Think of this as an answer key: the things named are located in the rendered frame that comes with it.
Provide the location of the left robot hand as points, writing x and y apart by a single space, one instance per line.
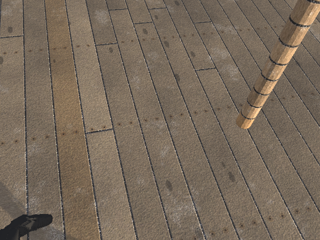
25 224

